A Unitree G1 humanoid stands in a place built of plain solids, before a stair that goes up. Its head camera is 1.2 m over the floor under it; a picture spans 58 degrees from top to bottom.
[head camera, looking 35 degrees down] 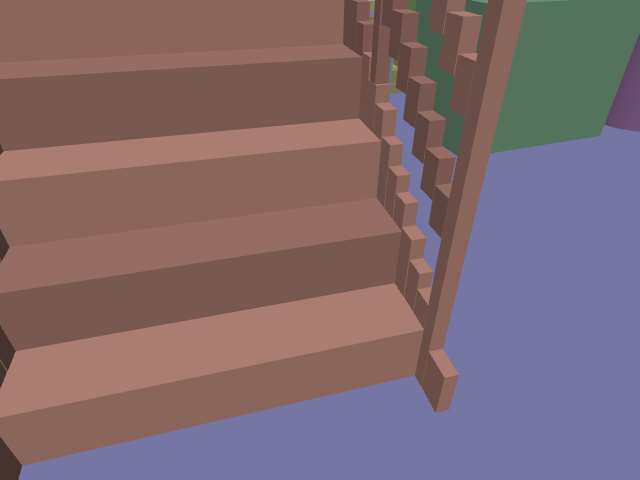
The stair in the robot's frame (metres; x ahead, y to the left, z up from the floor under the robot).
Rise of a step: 0.22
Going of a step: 0.22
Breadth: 1.28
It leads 15 degrees to the left of straight ahead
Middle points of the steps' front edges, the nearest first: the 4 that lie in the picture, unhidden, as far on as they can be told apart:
0.77 0.25 0.22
0.99 0.31 0.43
1.21 0.37 0.65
1.43 0.42 0.86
